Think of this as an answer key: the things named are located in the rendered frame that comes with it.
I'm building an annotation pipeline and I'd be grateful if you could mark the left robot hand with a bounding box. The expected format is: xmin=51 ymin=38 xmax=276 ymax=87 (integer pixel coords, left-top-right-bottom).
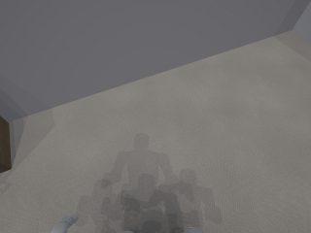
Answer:
xmin=50 ymin=214 xmax=79 ymax=233

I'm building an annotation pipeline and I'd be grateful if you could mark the cupboard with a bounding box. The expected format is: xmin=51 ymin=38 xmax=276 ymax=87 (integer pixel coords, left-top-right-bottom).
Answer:
xmin=0 ymin=116 xmax=12 ymax=174

